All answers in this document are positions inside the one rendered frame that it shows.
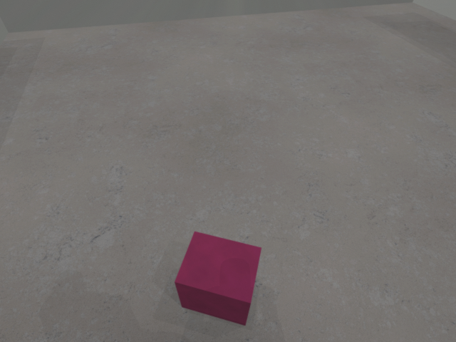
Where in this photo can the carton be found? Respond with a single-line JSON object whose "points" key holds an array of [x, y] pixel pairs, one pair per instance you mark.
{"points": [[217, 277]]}

